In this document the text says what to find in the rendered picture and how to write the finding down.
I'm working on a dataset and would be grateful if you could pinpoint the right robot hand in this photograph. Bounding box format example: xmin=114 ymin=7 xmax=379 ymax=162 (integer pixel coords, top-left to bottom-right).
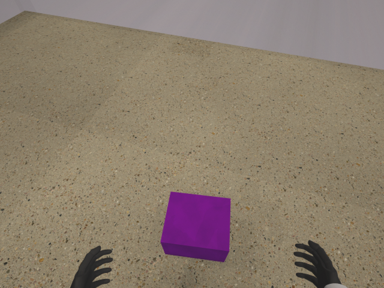
xmin=293 ymin=240 xmax=341 ymax=288

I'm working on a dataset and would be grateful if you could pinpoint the left robot hand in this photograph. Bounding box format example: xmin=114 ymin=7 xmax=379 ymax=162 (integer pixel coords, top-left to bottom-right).
xmin=70 ymin=245 xmax=113 ymax=288

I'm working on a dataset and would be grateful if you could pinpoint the carton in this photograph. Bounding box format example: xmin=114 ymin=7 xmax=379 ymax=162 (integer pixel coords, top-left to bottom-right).
xmin=161 ymin=192 xmax=230 ymax=262

